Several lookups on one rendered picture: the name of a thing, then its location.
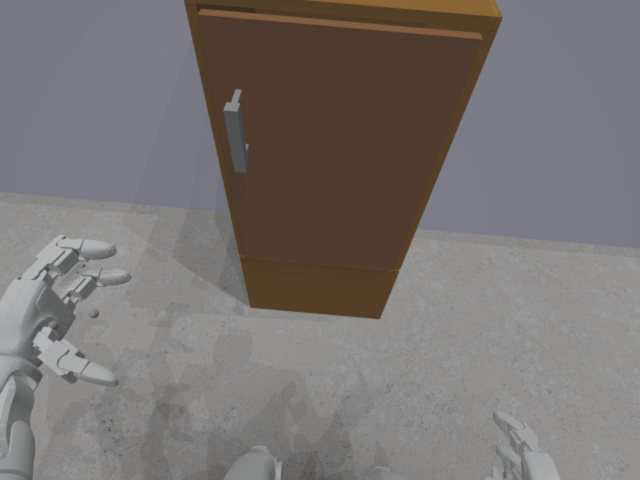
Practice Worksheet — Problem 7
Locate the handle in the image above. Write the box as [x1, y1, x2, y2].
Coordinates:
[223, 89, 249, 173]

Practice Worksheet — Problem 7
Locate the cupboard door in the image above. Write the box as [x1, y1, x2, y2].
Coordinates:
[198, 9, 483, 270]

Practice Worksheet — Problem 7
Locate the left robot thigh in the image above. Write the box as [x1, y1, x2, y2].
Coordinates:
[223, 453, 283, 480]

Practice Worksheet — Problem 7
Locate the left robot shin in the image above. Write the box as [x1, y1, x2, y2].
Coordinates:
[250, 446, 271, 455]

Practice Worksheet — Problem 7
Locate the robot left hand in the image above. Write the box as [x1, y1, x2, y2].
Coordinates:
[0, 234, 131, 387]

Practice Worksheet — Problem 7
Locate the robot left forearm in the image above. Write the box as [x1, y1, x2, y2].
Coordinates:
[0, 353, 43, 480]

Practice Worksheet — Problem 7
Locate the robot right hand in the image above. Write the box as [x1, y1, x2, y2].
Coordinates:
[486, 409, 562, 480]

